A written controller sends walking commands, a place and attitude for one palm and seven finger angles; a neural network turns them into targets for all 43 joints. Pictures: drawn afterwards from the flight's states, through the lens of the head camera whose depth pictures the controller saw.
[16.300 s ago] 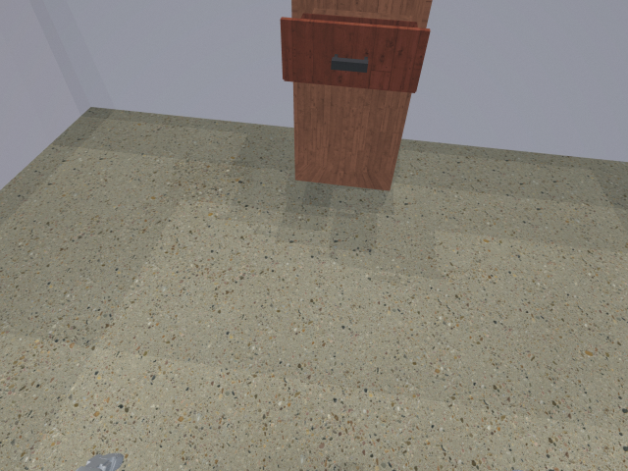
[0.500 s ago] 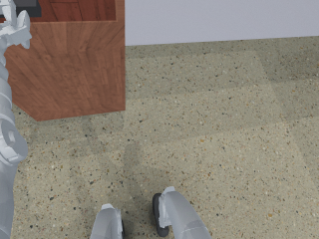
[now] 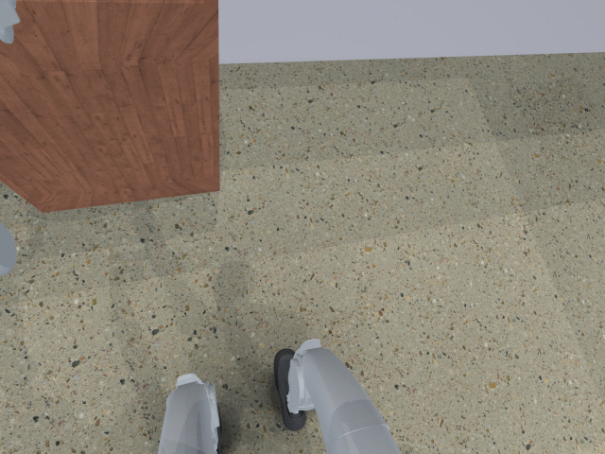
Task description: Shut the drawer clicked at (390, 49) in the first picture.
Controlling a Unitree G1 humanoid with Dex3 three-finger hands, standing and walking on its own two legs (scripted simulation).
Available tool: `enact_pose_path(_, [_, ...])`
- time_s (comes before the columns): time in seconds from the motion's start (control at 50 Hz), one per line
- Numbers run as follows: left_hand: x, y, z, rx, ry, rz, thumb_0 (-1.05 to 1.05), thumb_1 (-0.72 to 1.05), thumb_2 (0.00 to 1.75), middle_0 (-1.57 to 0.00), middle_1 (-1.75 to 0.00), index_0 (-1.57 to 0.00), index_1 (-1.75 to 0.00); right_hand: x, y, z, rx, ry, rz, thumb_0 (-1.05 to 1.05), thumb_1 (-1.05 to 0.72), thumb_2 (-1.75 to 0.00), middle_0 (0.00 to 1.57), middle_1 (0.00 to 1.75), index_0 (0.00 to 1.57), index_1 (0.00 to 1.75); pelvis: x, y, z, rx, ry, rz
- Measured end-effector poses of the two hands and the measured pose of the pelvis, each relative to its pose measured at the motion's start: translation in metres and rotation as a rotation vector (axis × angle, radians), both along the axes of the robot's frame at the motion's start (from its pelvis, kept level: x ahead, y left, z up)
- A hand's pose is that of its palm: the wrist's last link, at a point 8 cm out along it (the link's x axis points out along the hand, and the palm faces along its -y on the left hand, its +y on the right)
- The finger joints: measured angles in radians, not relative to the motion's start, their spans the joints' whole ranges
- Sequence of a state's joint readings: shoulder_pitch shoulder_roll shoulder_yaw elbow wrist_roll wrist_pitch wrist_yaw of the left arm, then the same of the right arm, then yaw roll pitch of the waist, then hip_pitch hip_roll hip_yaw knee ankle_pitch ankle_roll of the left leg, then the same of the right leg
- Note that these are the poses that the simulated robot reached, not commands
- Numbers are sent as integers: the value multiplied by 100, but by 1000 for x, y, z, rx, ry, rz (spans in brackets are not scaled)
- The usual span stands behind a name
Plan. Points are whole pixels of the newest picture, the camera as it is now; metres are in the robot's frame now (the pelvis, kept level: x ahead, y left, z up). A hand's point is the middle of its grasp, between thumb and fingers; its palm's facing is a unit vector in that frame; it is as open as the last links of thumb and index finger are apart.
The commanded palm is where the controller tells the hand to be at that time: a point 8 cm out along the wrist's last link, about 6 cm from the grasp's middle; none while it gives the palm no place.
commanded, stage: pull the fist back off the drawer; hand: left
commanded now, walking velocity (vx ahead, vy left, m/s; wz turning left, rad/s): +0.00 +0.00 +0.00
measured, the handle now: out of the picture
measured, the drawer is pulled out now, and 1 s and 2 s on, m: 0.00 0.00 0.00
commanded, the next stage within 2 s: draw the hand back to the body in 0.56 s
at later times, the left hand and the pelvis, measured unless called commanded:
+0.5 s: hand (11, 2) +0.60 +0.20 +0.09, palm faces +0.04 -1.00 -0.01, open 3.3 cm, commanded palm +0.58 +0.23 +0.09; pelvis +0.01 +0.00 +0.01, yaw -2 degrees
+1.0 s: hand out of the picture +0.51 +0.23 +0.13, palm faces +0.06 -1.00 -0.01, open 3.3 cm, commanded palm +0.46 +0.26 +0.15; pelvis +0.07 +0.01 +0.06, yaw -1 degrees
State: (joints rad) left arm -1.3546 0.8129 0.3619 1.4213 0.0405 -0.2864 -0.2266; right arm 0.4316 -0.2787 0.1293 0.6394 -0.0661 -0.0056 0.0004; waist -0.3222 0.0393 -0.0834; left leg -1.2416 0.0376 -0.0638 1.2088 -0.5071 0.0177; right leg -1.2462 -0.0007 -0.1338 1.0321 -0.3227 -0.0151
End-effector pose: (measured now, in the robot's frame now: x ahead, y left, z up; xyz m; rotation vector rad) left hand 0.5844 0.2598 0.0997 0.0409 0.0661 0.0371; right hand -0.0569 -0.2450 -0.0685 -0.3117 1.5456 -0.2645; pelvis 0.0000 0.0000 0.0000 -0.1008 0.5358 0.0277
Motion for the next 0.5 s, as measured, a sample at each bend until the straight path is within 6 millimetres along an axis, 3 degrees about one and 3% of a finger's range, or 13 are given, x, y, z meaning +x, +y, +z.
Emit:
enact_pose_path(0.28, [-2, -3, -1, -4, -1, 3, 8, 62, 91, -140, -160, -140, -160, -9, 6, 0, 28, 12, -18, 0, -90, -90, 20, 30, 21, 30, -3, 0, -1, 3, -6, -8])
enact_pose_path(0.5, [-7, -11, -5, -30, -14, 1, 5, 75, 89, -140, -160, -140, -160, 12, 8, 4, 54, -20, -40, 0, -90, -90, 20, 30, 20, 30, 11, 4, 11, 14, -34, -35])
